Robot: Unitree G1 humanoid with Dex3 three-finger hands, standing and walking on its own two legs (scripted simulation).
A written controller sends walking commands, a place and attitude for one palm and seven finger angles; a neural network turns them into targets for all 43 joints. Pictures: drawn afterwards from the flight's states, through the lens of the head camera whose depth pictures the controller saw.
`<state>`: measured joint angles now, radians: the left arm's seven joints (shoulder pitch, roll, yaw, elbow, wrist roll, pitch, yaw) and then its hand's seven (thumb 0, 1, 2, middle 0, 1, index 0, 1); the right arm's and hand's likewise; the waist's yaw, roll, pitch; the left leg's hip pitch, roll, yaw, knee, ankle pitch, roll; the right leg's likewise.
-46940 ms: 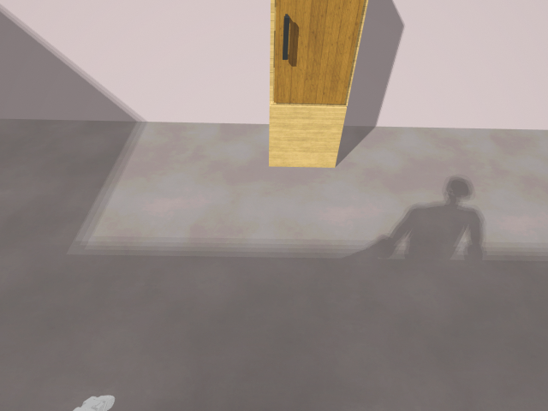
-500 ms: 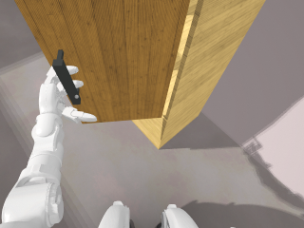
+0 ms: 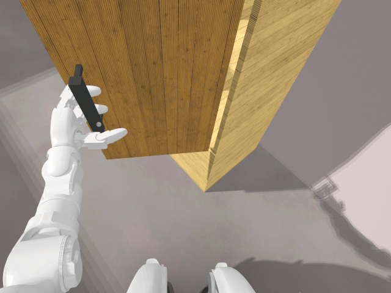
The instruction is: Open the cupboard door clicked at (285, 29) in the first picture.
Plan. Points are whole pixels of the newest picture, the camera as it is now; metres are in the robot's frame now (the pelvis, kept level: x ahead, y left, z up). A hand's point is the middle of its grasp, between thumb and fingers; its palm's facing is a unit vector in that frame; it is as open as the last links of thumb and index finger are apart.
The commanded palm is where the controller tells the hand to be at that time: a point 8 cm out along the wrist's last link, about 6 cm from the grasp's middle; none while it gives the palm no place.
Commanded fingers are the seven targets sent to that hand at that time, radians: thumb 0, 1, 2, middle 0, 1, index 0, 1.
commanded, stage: close the thumb around the handle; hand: left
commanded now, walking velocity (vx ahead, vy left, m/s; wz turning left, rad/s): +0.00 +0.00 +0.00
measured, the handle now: (90, 102) +0.50 +0.22 +0.05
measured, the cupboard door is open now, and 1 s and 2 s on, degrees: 56 82 100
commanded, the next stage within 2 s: pull the door open along its arc in 0.38 s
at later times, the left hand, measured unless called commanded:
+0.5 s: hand (98, 125) +0.44 +0.20 +0.05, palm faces +0.09 -1.00 -0.01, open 5.9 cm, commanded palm +0.41 +0.24 +0.05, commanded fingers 0.00 0.90 0.90 -0.40 -1.35 -0.40 -1.35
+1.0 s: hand (123, 177) +0.32 +0.13 +0.05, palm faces +0.18 -0.98 +0.09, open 6.3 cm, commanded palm +0.27 +0.20 +0.05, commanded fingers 0.00 0.90 0.90 -0.40 -1.35 -0.40 -1.35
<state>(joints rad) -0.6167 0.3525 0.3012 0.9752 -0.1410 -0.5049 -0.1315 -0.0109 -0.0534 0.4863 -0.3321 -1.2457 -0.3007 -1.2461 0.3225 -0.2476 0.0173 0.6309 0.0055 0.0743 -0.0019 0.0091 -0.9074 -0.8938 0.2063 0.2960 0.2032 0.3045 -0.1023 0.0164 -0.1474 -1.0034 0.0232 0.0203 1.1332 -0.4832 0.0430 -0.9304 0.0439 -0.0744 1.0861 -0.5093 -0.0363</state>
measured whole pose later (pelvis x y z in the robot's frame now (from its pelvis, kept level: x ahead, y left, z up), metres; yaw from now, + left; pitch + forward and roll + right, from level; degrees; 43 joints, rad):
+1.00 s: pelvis +0.01 +0.00 +0.01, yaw -1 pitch +16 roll -1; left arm 0.05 0.05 0.03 0.27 -0.14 -0.44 0.13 0.03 0.68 0.74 -0.31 -1.31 -0.33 -1.28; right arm 0.25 -0.22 0.00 0.52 -0.01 0.04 0.04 0.01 -0.91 -0.89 0.20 0.30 0.20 0.30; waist -0.04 0.02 -0.16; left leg -0.86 0.02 0.05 1.07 -0.49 0.05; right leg -0.81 0.04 -0.04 1.04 -0.52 -0.03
